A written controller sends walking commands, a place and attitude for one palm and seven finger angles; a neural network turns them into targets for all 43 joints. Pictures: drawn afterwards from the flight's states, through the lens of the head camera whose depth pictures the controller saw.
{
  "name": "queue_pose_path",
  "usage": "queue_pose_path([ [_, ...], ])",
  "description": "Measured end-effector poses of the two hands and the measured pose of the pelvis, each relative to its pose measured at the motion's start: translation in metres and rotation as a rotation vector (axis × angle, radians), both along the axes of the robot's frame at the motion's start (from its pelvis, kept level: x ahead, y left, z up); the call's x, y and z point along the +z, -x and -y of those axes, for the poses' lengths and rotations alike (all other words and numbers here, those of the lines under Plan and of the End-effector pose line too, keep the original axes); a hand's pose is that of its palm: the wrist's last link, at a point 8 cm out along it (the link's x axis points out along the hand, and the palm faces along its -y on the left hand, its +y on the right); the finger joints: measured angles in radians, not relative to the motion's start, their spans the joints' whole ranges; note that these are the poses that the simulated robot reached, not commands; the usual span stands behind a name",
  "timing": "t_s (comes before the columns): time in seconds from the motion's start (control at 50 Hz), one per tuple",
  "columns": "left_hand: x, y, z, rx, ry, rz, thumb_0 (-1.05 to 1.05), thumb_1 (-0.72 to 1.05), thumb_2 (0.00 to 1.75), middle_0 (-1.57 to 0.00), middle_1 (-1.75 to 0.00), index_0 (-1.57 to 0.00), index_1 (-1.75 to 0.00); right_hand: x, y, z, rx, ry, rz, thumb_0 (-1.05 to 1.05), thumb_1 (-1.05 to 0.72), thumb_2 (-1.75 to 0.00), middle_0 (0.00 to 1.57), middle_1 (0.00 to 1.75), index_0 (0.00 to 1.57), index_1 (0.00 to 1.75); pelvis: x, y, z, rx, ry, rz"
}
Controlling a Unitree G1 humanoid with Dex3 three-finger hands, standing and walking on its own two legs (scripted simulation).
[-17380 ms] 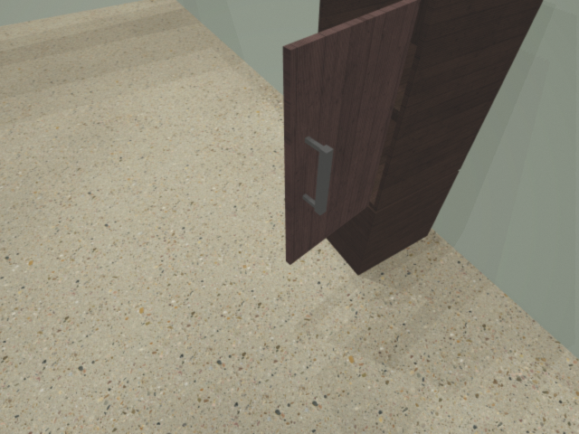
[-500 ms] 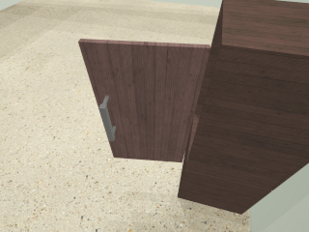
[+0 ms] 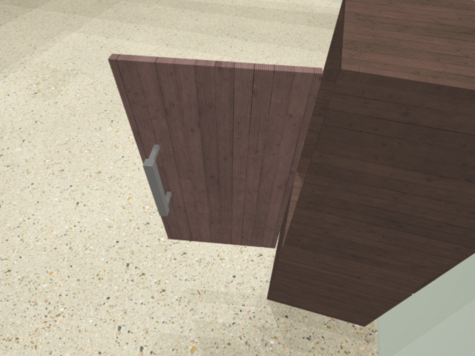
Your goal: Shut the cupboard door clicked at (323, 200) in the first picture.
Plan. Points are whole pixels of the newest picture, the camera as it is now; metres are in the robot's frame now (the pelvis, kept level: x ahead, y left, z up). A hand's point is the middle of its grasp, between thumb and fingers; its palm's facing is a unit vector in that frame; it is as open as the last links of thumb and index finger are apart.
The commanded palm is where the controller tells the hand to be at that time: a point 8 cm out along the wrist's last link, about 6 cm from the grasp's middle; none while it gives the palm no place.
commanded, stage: look again from close up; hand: left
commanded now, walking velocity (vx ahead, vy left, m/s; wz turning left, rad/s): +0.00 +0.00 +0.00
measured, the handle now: (160, 182) +0.46 +0.20 -0.02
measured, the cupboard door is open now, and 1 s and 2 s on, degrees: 100 100 100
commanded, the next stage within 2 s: raise the hand and make a fist in 0.06 s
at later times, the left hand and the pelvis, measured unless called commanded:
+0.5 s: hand (163, 333) +0.16 +0.13 -0.03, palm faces -0.07 -1.00 +0.00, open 6.6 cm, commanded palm +0.10 +0.21 -0.06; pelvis -0.04 -0.03 -0.07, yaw +4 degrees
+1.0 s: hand (138, 348) +0.14 +0.17 -0.04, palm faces -0.02 -1.00 -0.03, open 4.2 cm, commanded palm +0.11 +0.22 -0.04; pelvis -0.06 -0.03 -0.09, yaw +5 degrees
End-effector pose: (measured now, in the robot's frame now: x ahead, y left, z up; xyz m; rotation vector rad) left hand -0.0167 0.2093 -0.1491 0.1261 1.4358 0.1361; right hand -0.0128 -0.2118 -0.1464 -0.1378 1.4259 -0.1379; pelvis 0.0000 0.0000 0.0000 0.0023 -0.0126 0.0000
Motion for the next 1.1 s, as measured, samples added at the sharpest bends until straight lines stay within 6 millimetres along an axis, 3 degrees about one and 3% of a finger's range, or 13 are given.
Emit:
queue_pose_path([
  [0.18, 0.000, -0.004, 0.001, 0.001, -0.008, 0.007, 0.01, 0.91, 0.90, -0.20, -0.30, -0.20, -0.30, 0.000, -0.006, 0.004, 0.000, 0.007, 0.006, 0.01, -0.92, -0.90, 0.20, 0.30, 0.20, 0.30, 0.000, -0.004, 0.002, 0.005, 0.003, -0.004],
  [0.2, 0.004, -0.013, -0.006, 0.050, -0.028, 0.048, 0.02, 0.92, 0.90, -0.20, -0.30, -0.20, -0.30, 0.002, -0.009, 0.007, 0.002, 0.025, 0.042, 0.01, -0.92, -0.90, 0.20, 0.30, 0.20, 0.30, -0.002, -0.002, 0.003, 0.011, 0.006, -0.005],
  [0.26, 0.051, -0.071, -0.025, 0.072, -0.120, 0.444, 0.04, 0.95, 0.90, -0.20, -0.31, -0.20, -0.31, 0.012, -0.029, 0.022, 0.002, 0.077, 0.283, 0.02, -0.92, -0.90, 0.20, 0.30, 0.20, 0.30, -0.007, 0.001, 0.007, 0.032, -0.012, -0.011],
  [0.34, 0.116, -0.151, -0.022, 0.041, -0.122, 0.954, 0.04, 0.94, 0.90, -0.23, -0.34, -0.23, -0.34, 0.014, -0.070, 0.043, 0.084, 0.068, 0.529, 0.02, -0.92, -0.90, 0.20, 0.30, 0.20, 0.30, -0.021, 0.009, 0.010, 0.098, -0.023, -0.058],
  [0.4, 0.136, -0.181, -0.006, -0.003, -0.009, 1.246, 0.02, 0.93, 0.90, -0.26, -0.37, -0.26, -0.38, 0.019, -0.106, 0.058, 0.132, 0.080, 0.666, 0.02, -0.91, -0.90, 0.20, 0.30, 0.20, 0.30, -0.035, 0.020, 0.017, 0.086, -0.015, -0.128],
  [0.46, 0.130, -0.178, 0.015, -0.119, 0.129, 1.435, 0.02, 0.93, 0.90, -0.30, -0.42, -0.30, -0.42, 0.029, -0.142, 0.070, 0.181, 0.105, 0.799, 0.02, -0.91, -0.90, 0.20, 0.30, 0.20, 0.30, -0.056, 0.030, 0.027, 0.074, -0.019, -0.189],
  [0.52, 0.105, -0.153, 0.023, -0.199, 0.187, 1.438, 0.01, 0.91, 0.90, -0.35, -0.48, -0.35, -0.48, 0.035, -0.173, 0.075, 0.231, 0.122, 0.910, 0.02, -0.91, -0.90, 0.20, 0.30, 0.20, 0.30, -0.077, 0.040, 0.036, 0.071, -0.019, -0.222],
  [0.58, 0.080, -0.122, 0.016, -0.150, 0.167, 1.354, 0.01, 0.91, 0.90, -0.41, -0.53, -0.41, -0.54, 0.037, -0.197, 0.071, 0.274, 0.120, 0.987, 0.02, -0.91, -0.90, 0.20, 0.30, 0.20, 0.30, -0.093, 0.048, 0.042, 0.080, -0.009, -0.236],
  [0.64, 0.077, -0.098, 0.002, -0.085, 0.083, 1.338, 0.02, 0.90, 0.90, -0.47, -0.59, -0.47, -0.59, 0.030, -0.210, 0.059, 0.313, 0.097, 1.020, 0.02, -0.91, -0.90, 0.20, 0.30, 0.20, 0.30, -0.103, 0.054, 0.046, 0.096, 0.011, -0.241],
  [0.72, 0.097, -0.094, -0.003, -0.112, 0.027, 1.444, 0.02, 0.90, 0.90, -0.54, -0.67, -0.54, -0.67, 0.011, -0.206, 0.039, 0.350, 0.045, 0.992, 0.01, -0.91, -0.90, 0.20, 0.30, 0.20, 0.30, -0.110, 0.062, 0.050, 0.115, 0.040, -0.245],
  [0.84, 0.101, -0.127, 0.005, -0.220, 0.144, 1.406, 0.02, 0.90, 0.90, -0.64, -0.79, -0.65, -0.79, -0.021, -0.166, 0.022, 0.293, -0.023, 0.853, 0.02, -0.90, -0.90, 0.20, 0.30, 0.21, 0.30, -0.108, 0.068, 0.049, 0.111, 0.050, -0.251],
  [0.98, 0.109, -0.139, -0.009, -0.165, 0.128, 1.345, 0.02, 0.90, 0.90, -0.77, -0.93, -0.77, -0.93, -0.027, -0.113, 0.035, 0.174, 0.017, 0.715, 0.02, -0.90, -0.90, 0.20, 0.30, 0.21, 0.30, -0.095, 0.062, 0.037, 0.091, 0.039, -0.256],
  [1.1, 0.112, -0.136, -0.019, -0.170, 0.116, 1.367, 0.02, 0.90, 0.90, -0.88, -1.05, -0.88, -1.05, -0.021, -0.104, 0.047, 0.178, 0.092, 0.680, 0.02, -0.90, -0.90, 0.20, 0.30, 0.21, 0.30, -0.093, 0.058, 0.024, 0.088, 0.045, -0.262],
])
